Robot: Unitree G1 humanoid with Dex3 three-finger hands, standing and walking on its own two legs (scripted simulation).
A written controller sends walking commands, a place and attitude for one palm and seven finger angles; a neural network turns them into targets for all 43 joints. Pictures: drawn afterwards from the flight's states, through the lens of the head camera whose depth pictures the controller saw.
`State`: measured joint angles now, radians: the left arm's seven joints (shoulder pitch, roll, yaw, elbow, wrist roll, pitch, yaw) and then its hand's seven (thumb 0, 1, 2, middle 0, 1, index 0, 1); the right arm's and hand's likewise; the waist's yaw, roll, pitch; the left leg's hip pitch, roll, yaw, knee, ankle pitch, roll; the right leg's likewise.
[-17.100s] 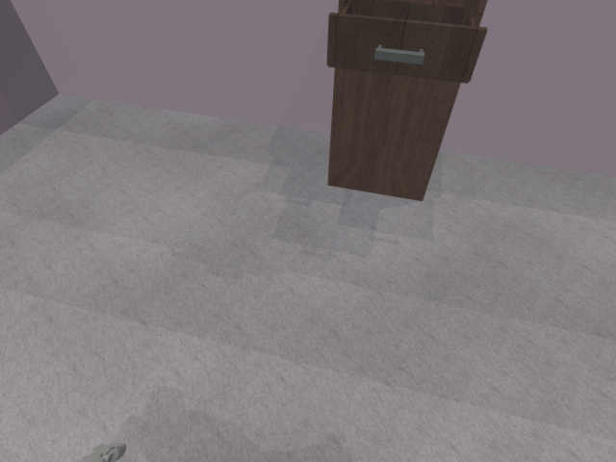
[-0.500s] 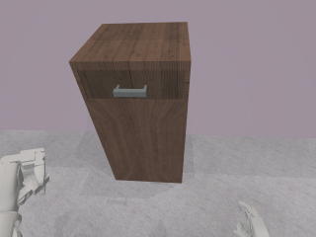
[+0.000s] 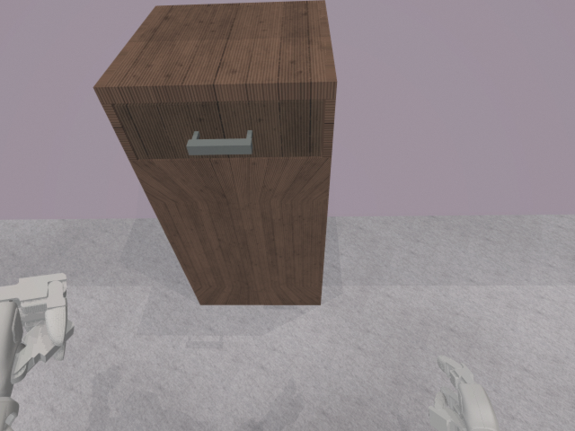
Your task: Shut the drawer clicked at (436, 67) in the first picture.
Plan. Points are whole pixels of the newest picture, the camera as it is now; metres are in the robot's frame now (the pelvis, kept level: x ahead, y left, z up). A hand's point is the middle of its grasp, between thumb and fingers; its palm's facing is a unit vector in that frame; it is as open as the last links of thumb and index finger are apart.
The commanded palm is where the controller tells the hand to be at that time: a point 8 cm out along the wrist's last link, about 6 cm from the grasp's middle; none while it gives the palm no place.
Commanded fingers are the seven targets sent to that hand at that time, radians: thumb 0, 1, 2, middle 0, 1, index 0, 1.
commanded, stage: step back with the hand held close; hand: left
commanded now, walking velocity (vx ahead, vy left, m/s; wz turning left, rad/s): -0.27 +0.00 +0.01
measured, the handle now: (221, 140) +0.65 +0.19 +0.03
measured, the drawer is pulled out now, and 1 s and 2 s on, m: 0.00 0.00 0.00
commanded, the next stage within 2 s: stop stepping back and stand still in 1.50 s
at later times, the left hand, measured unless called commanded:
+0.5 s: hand (6, 403) +0.12 +0.26 +0.15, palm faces +0.36 -0.79 -0.49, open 3.3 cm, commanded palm +0.06 +0.30 +0.17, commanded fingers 0.00 0.90 0.90 -1.40 -1.60 -1.40 -1.60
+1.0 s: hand out of the picture +0.08 +0.25 +0.15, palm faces +0.36 -0.80 -0.49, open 3.3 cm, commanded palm +0.01 +0.29 +0.17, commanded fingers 0.00 0.90 0.90 -1.40 -1.60 -1.40 -1.60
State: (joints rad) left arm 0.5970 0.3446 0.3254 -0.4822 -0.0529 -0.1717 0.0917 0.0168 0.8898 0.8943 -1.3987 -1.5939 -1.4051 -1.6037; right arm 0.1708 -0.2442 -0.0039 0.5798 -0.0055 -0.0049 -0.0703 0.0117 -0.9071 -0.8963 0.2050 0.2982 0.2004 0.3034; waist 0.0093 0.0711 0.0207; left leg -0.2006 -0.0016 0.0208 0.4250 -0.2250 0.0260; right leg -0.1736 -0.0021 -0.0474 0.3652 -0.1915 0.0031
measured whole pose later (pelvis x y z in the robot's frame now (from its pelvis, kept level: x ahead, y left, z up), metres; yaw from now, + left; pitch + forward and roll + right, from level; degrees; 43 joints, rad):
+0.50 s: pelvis -0.07 +0.01 -0.01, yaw +1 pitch +0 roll -2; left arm 0.62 0.38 0.37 -0.57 -0.01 -0.23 0.13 0.02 0.89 0.89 -1.40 -1.59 -1.41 -1.60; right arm 0.19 -0.22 0.00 0.53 0.00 -0.04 -0.08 0.01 -0.91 -0.90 0.21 0.30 0.20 0.30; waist 0.01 0.03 0.03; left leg -0.38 -0.01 0.01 0.57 -0.20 0.05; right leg -0.34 -0.01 -0.05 0.49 -0.16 0.02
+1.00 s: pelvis -0.11 +0.01 -0.02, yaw +3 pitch +1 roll -3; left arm 0.61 0.40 0.40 -0.63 -0.01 -0.30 0.12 0.02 0.89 0.89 -1.40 -1.59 -1.41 -1.60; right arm 0.17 -0.20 -0.02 0.59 -0.01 -0.08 -0.06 0.01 -0.91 -0.90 0.21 0.30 0.20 0.30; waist -0.01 0.00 0.05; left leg -0.51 -0.01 -0.02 0.66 -0.25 0.03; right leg -0.39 0.07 0.06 0.58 -0.21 0.01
